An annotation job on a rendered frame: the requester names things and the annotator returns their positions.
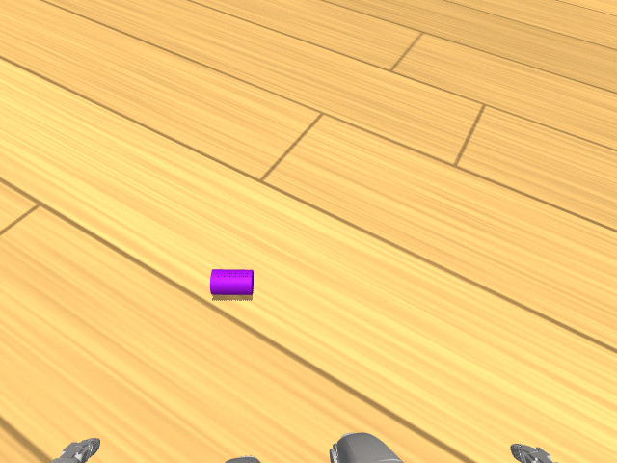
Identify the left robot hand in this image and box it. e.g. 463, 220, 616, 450
51, 438, 100, 463

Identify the can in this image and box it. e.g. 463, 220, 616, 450
210, 269, 254, 295

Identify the right robot hand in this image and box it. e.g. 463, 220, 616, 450
510, 444, 558, 463

